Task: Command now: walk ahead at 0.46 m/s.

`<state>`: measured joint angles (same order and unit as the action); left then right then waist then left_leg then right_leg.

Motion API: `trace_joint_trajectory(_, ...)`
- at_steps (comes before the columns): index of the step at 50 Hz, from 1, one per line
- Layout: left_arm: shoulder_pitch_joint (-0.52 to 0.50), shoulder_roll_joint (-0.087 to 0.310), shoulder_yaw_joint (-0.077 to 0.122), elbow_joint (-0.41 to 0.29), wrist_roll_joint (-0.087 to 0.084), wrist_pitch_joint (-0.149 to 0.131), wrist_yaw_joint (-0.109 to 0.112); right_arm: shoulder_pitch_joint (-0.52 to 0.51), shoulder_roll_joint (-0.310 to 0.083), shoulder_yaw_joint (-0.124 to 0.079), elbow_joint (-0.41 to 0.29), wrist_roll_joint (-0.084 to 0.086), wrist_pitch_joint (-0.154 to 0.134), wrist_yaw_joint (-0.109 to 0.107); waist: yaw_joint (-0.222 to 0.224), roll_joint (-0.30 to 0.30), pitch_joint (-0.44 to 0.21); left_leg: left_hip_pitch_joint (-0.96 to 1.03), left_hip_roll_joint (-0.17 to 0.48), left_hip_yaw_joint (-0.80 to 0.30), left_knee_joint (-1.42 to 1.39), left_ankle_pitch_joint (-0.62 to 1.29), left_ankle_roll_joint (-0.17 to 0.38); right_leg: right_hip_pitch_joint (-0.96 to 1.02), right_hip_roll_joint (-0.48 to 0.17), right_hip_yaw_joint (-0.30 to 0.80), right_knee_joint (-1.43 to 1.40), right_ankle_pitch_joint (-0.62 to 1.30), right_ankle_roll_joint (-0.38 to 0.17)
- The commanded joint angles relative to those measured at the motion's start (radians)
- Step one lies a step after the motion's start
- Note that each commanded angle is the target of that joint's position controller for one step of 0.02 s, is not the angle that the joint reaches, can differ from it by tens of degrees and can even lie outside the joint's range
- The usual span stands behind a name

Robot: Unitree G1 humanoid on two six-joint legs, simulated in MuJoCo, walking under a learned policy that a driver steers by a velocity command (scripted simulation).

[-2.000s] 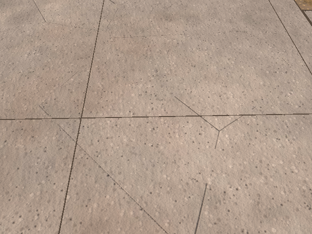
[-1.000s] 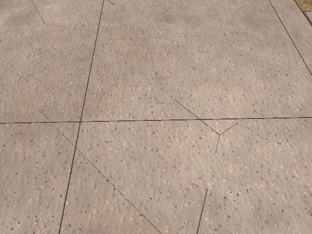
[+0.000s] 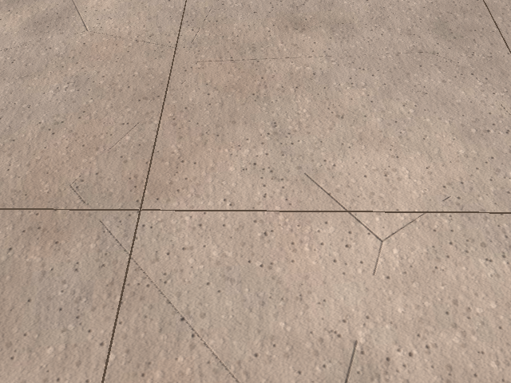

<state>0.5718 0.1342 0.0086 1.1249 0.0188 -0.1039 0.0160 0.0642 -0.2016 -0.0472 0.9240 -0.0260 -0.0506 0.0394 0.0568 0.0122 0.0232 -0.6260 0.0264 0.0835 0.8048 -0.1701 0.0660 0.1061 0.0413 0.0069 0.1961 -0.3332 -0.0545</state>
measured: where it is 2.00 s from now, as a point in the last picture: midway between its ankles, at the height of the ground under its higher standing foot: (277, 191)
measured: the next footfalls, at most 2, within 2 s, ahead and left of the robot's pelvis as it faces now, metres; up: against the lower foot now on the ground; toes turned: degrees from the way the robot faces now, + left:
left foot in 0.12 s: +0.24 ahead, +0.09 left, +0.00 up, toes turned +4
right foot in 0.68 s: +0.56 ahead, -0.07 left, +0.00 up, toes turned -4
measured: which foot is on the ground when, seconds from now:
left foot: up 0.00-0.10, down 0.12-0.70, up 0.72-1.00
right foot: down 0.00-0.12, up 0.14-0.66, down 0.68-1.00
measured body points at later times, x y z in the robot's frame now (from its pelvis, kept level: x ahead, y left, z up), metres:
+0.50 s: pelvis +0.28 +0.03 +0.01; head +0.30 +0.04 +0.46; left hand +0.43 +0.25 -0.13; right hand +0.19 -0.18 -0.14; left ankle +0.20 +0.08 -0.74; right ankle +0.45 -0.11 -0.68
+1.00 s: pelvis +0.56 -0.01 +0.01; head +0.58 -0.02 +0.46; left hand +0.49 +0.23 -0.13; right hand +0.67 -0.24 -0.13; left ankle +0.68 +0.15 -0.67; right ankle +0.52 -0.06 -0.74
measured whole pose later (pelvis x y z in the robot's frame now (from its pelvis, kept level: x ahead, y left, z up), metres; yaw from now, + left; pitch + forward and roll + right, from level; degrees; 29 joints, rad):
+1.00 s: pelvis +0.56 -0.01 +0.01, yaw +0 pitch +0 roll -1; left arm 0.45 0.17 0.04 1.08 0.01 -0.10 -0.01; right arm 0.15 -0.20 -0.05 0.93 -0.03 -0.04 0.03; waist 0.03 0.04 0.04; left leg -0.64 0.12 0.01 0.90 -0.09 0.04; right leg -0.03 0.09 -0.10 0.22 -0.19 -0.10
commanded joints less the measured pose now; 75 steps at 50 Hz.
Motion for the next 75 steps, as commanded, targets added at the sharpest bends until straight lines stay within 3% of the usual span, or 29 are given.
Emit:
trace_joint_trajectory(1, 0.003, 0.141, 0.015, -0.029, -0.003, -0.017, 0.005, -0.094, -0.013, 0.01, -0.085, 0.008, -0.001, -0.002, -0.037, -0.148, 0.12, 0.125, -0.051, 0.061, -0.157, 0.049, 0.027, -0.162, -0.221, 0.08, -0.03, 0.705, -0.117)
trace_joint_trajectory(3, -0.014, 0.166, 0.019, -0.027, -0.005, -0.02, 0.007, 0.012, -0.061, -0.009, -0.057, 0.011, -0.005, -0.019, -0.096, -0.136, 0.053, 0.283, -0.091, 0.06, -0.201, 0.049, 0.061, -0.118, -0.234, 0.052, 0.119, 0.979, -0.095)
trace_joint_trajectory(5, -0.036, 0.189, 0.024, -0.031, -0.008, -0.013, 0.007, 0.283, -0.108, -0.037, 0.035, 0.008, -0.018, -0.035, -0.209, -0.102, -0.091, 0.593, -0.095, 0.039, -0.296, 0.076, 0.094, -0.165, -0.195, 0.013, 0.466, 0.971, -0.066)
trace_joint_trajectory(6, -0.015, 0.151, 0.015, -0.05, -0.007, -0.009, 0.001, 0.419, -0.181, -0.058, 0.06, -0.017, -0.025, -0.043, -0.241, -0.019, -0.185, 0.795, 0.103, -0.179, -0.322, -0.129, 0.126, -0.339, -0.146, -0.014, 0.75, 0.624, -0.061)
trace_joint_trajectory(7, 0.106, 0.019, -0.004, -0.061, -0.033, -0.001, -0.008, 0.432, -0.251, -0.069, 0.051, -0.036, -0.022, -0.034, -0.155, 0.193, -0.284, 0.96, 0.394, -0.702, -0.448, -0.219, 0.261, -0.631, 0.023, -0.034, 1.143, -0.169, -0.029)
trace_joint_trajectory(8, 0.031, 0.121, 0.022, -0.068, -0.013, 0.003, -0.01, 0.365, -0.215, -0.066, 0.052, 0.009, -0.015, -0.023, -0.155, 0.089, -0.229, 0.855, 0.361, -0.808, -0.573, -0.35, 0.266, -0.714, -0.007, 0.06, 1.213, -0.104, -0.05)
trace_joint_trajectory(9, -0.079, 0.14, 0.03, -0.108, -0.006, 0.002, -0.015, 0.249, -0.154, -0.047, 0.033, 0.018, -0.02, -0.021, -0.111, 0.054, -0.074, 0.705, 0.332, -0.64, -0.596, -0.353, 0.233, -0.749, -0.065, 0.05, 1.176, 0.006, -0.058)
trace_joint_trajectory(10, -0.136, 0.131, 0.03, -0.12, 0.0, -0.001, -0.018, 0.199, -0.101, -0.033, 0.028, 0.017, -0.032, -0.017, -0.093, 0.0, -0.007, 0.58, 0.288, -0.53, -0.625, -0.212, 0.211, -0.714, -0.095, 0.044, 1.123, 0.064, -0.059)
trace_joint_trajectory(13, -0.12, 0.081, 0.031, -0.114, 0.019, 0.03, -0.033, 0.239, -0.032, -0.006, 0.07, 0.011, -0.055, -0.03, -0.022, 0.011, 0.018, 0.439, 0.199, -0.324, -0.652, 0.054, 0.162, -0.6, -0.133, 0.036, 1.006, 0.077, -0.036)
trace_joint_trajectory(18, -0.305, 0.089, 0.037, -0.181, 0.021, 0.058, -0.046, 0.36, -0.067, -0.001, 0.106, 0.016, -0.066, -0.037, -0.033, 0.027, 0.074, 0.466, 0.158, -0.205, -0.695, 0.189, 0.148, -0.746, -0.152, -0.024, 0.849, 0.196, -0.001)
trace_joint_trajectory(28, -0.648, 0.088, 0.024, -0.295, -0.001, 0.048, -0.05, 0.534, -0.071, 0.016, 0.152, 0.005, -0.061, -0.055, -0.12, 0.056, 0.101, 0.71, 0.167, -0.131, -0.63, 0.504, 0.117, -0.759, -0.079, -0.105, 0.421, 0.32, -0.013)
trace_joint_trajectory(31, -0.59, 0.109, 0.034, -0.29, 0.0, 0.035, -0.04, 0.498, -0.094, 0.01, 0.153, -0.001, -0.059, -0.063, -0.07, 0.068, 0.067, 0.763, 0.186, -0.108, -0.508, 0.781, 0.11, -0.63, -0.03, -0.122, 0.358, 0.202, -0.06)
trace_joint_trajectory(33, -0.347, 0.142, 0.057, -0.211, 0.003, 0.021, -0.024, 0.465, -0.113, 0.005, 0.152, 0.003, -0.053, -0.062, 0.032, 0.06, -0.055, 0.73, 0.158, -0.077, -0.238, 0.899, 0.087, -0.346, 0.024, -0.137, 0.27, 0.208, -0.102)
trace_joint_trajectory(34, -0.178, 0.193, 0.077, -0.165, 0.024, 0.013, -0.013, 0.448, -0.102, 0.01, 0.134, 0.012, -0.055, -0.059, 0.097, 0.039, -0.149, 0.549, 0.129, -0.063, -0.015, 0.676, 0.073, -0.085, -0.081, -0.029, 0.263, 0.198, -0.142)
trace_joint_trajectory(35, -0.048, 0.305, 0.108, -0.155, 0.051, 0.013, -0.007, 0.532, -0.004, 0.03, 0.101, 0.053, -0.054, -0.047, 0.084, -0.159, -0.308, 0.197, -0.017, 0.01, 0.402, 0.114, 0.024, 0.24, -0.405, 0.425, 0.238, 0.122, -0.276)
trace_joint_trajectory(36, -0.093, 0.276, 0.105, -0.151, 0.014, 0.03, -0.022, 0.528, -0.069, 0.007, 0.116, 0.037, -0.051, -0.047, 0.061, -0.117, -0.33, 0.051, -0.092, -0.097, 0.568, -0.325, 0.032, 0.22, -0.463, 0.677, 0.103, 0.094, -0.318)
trace_joint_trajectory(38, -0.292, 0.172, 0.076, -0.178, -0.01, 0.025, -0.033, 0.362, -0.074, -0.001, 0.064, 0.014, -0.052, -0.041, -0.012, -0.031, -0.05, -0.006, 0.014, -0.13, 0.504, -0.161, 0.039, -0.085, -0.378, 0.405, 0.016, 0.064, -0.245)
trace_joint_trajectory(40, -0.31, 0.097, 0.052, -0.156, -0.008, 0.012, -0.027, 0.355, -0.038, -0.002, 0.063, -0.006, -0.032, -0.033, -0.076, -0.037, 0.03, 0.088, 0.062, -0.125, 0.391, -0.111, 0.025, -0.263, -0.286, 0.242, -0.036, 0.18, -0.172)
trace_joint_trajectory(46, -0.173, 0.146, 0.051, -0.104, -0.008, -0.012, -0.02, 0.211, -0.031, -0.005, 0.007, -0.011, 0.008, -0.012, -0.084, -0.058, 0.066, -0.003, 0.089, -0.066, 0.223, 0.038, -0.023, -0.271, -0.223, 0.092, -0.085, 0.386, -0.156)
trace_joint_trajectory(56, -0.005, 0.156, 0.039, -0.056, 0.004, -0.005, -0.003, -0.116, -0.037, 0.009, -0.105, 0.006, -0.005, -0.011, 0.001, -0.083, 0.096, -0.029, 0.031, -0.004, -0.188, 0.133, -0.003, -0.015, -0.252, 0.039, -0.027, 0.607, -0.145)
trace_joint_trajectory(59, -0.042, 0.176, 0.045, -0.055, 0.01, -0.001, 0.006, -0.06, -0.055, -0.001, -0.099, 0.005, -0.019, -0.018, -0.047, -0.088, 0.068, 0.098, -0.015, 0.013, -0.256, 0.02, 0.043, 0.028, -0.27, 0.016, 0.087, 0.852, -0.128)
trace_joint_trajectory(61, -0.076, 0.187, 0.047, -0.058, 0.005, 0.005, 0.004, 0.197, -0.087, -0.024, -0.012, -0.001, -0.034, -0.034, -0.155, -0.064, -0.064, 0.413, -0.072, 0.037, -0.348, 0.043, 0.085, -0.027, -0.224, -0.029, 0.375, 0.97, -0.096)
trace_joint_trajectory(62, -0.085, 0.166, 0.039, -0.083, -0.006, 0.004, 0.001, 0.374, -0.15, -0.045, 0.031, -0.025, -0.043, -0.045, -0.215, -0.014, -0.175, 0.683, 0.075, -0.119, -0.352, 0.002, 0.132, -0.225, -0.184, -0.052, 0.629, 0.707, -0.078)
trace_joint_trajectory(63, 0.028, 0.065, 0.02, -0.104, -0.051, 0.006, -0.012, 0.469, -0.259, -0.074, 0.041, -0.041, -0.04, -0.045, -0.184, 0.216, -0.317, 0.984, 0.388, -0.615, -0.428, -0.073, 0.285, -0.599, 0.001, -0.116, 1.049, 0.049, -0.025)
trace_joint_trajectory(64, -0.028, 0.158, 0.046, -0.096, -0.021, 0.008, -0.01, 0.394, -0.216, -0.068, 0.037, 0.001, -0.024, -0.034, -0.164, 0.098, -0.29, 0.914, 0.376, -0.737, -0.528, -0.11, 0.276, -0.706, 0.004, 0.026, 1.151, -0.145, -0.04)
trace_joint_trajectory(66, -0.173, 0.147, 0.049, -0.142, -0.009, 0.003, -0.017, 0.217, -0.109, -0.036, 0.011, 0.011, -0.03, -0.026, -0.098, 0.011, -0.052, 0.637, 0.302, -0.468, -0.589, -0.05, 0.214, -0.729, -0.087, 0.038, 1.082, 0.005, -0.046)
trace_joint_trajectory(68, -0.168, 0.111, 0.049, -0.138, 0.014, 0.026, -0.025, 0.205, -0.041, -0.014, 0.035, 0.013, -0.043, -0.032, -0.038, 0.031, 0.008, 0.486, 0.215, -0.314, -0.635, 0.054, 0.147, -0.637, -0.129, 0.032, 0.977, 0.049, -0.032)
trace_joint_trajectory(71, -0.18, 0.088, 0.049, -0.143, 0.022, 0.054, -0.039, 0.283, -0.065, -0.014, 0.071, 0.016, -0.063, -0.039, -0.018, 0.037, 0.016, 0.459, 0.184, -0.233, -0.66, 0.181, 0.145, -0.631, -0.133, 0.003, 0.919, 0.089, -0.008)
trace_joint_trajectory(75, -0.362, 0.108, 0.05, -0.207, 0.016, 0.067, -0.046, 0.359, -0.084, -0.012, 0.088, 0.017, -0.062, -0.039, -0.047, 0.039, 0.064, 0.5, 0.163, -0.183, -0.702, 0.211, 0.138, -0.764, -0.159, -0.028, 0.776, 0.224, 0.024)
Keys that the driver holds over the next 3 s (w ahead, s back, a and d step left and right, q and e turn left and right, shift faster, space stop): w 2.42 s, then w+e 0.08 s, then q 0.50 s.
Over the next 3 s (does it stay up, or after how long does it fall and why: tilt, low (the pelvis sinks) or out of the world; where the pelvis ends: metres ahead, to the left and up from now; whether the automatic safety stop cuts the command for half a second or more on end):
stays up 1.52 0.03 0.00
